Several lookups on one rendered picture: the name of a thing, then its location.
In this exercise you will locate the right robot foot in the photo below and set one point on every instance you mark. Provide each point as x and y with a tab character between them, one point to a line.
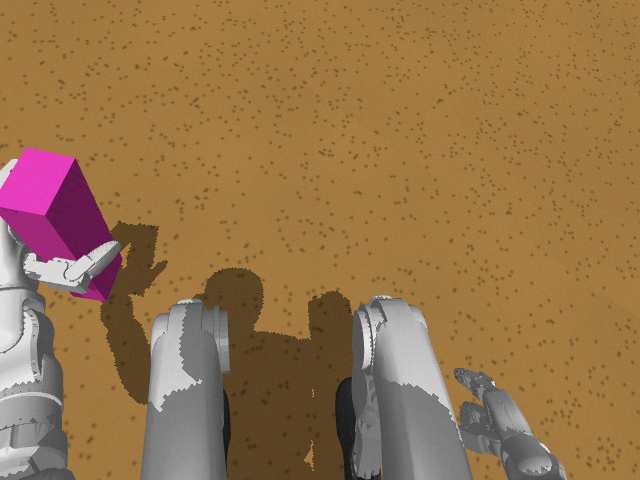
345	424

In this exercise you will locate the right robot hand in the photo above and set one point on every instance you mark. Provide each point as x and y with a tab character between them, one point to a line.
499	419

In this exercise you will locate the right robot arm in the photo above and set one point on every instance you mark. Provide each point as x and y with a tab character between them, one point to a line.
525	457

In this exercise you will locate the left robot arm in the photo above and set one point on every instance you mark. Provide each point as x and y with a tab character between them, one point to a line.
33	445

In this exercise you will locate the carton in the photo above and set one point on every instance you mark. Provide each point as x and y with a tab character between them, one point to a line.
49	205

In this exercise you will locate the left robot hand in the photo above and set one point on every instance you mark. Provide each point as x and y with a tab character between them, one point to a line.
20	267

